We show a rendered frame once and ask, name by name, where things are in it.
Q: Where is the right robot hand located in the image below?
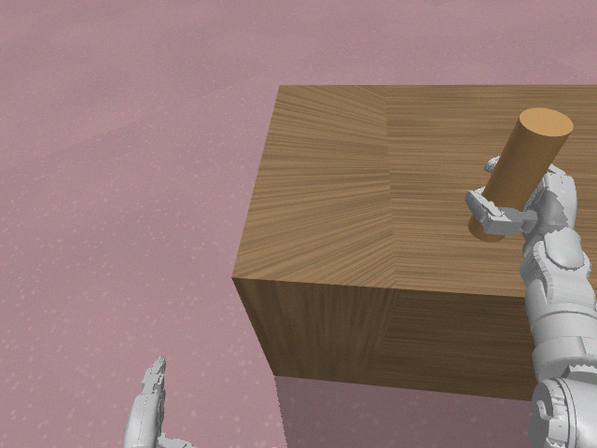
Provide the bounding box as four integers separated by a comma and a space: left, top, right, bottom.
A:
465, 155, 577, 241

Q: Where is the right robot arm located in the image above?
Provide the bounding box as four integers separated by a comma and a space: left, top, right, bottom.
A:
520, 225, 597, 448

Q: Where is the can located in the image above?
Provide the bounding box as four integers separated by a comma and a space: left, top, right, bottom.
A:
468, 107, 574, 243

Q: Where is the left robot hand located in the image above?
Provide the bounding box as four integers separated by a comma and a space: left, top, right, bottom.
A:
123, 356, 197, 448

